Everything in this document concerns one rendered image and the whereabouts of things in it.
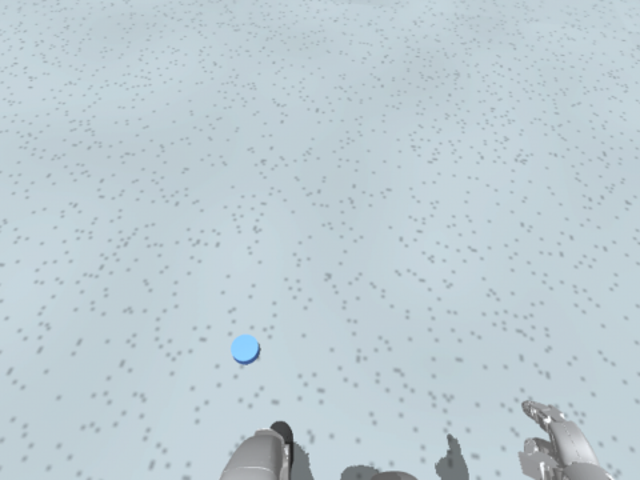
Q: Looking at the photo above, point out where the right robot arm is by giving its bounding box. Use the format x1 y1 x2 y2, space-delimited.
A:
562 462 614 480

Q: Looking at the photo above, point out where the tin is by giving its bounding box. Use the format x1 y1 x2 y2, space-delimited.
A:
231 334 260 365

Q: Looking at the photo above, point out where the right robot hand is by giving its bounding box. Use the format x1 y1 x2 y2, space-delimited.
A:
518 401 600 480

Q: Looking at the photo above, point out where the left robot foot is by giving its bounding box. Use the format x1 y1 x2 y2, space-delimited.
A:
270 421 294 476

